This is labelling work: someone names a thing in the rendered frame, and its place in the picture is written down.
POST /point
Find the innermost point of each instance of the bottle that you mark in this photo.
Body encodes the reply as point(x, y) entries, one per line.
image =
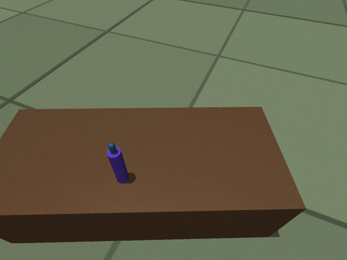
point(117, 162)

